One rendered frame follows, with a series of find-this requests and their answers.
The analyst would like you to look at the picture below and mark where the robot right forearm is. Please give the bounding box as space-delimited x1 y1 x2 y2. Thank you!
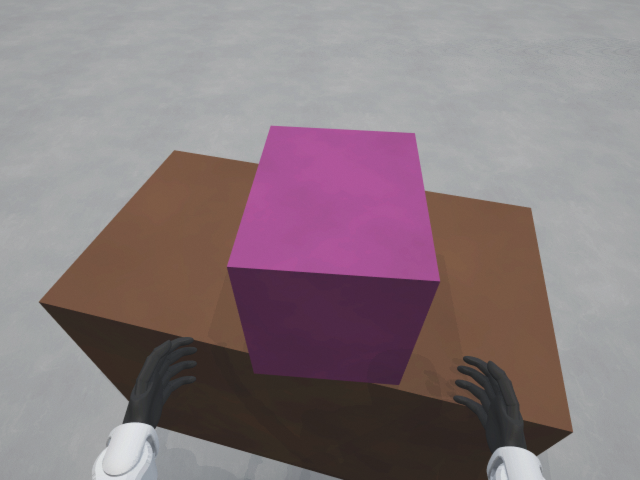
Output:
487 446 545 480

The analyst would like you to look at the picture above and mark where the pedestal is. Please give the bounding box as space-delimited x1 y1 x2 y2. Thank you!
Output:
39 150 573 480

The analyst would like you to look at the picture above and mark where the right robot hand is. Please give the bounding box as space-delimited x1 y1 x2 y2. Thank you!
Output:
453 356 527 454

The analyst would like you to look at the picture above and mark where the robot left forearm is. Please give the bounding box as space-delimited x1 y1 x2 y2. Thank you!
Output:
92 422 159 480

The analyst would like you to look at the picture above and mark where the left robot hand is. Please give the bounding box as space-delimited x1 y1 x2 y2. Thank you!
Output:
122 337 197 429

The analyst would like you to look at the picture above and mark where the carton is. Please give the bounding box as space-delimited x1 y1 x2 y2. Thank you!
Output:
227 126 440 385

